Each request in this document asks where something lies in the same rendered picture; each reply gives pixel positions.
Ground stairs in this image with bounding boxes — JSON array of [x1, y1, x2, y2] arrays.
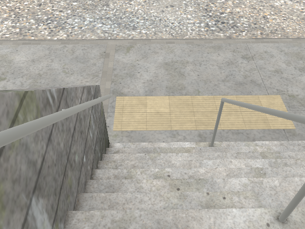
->
[[64, 140, 305, 229]]

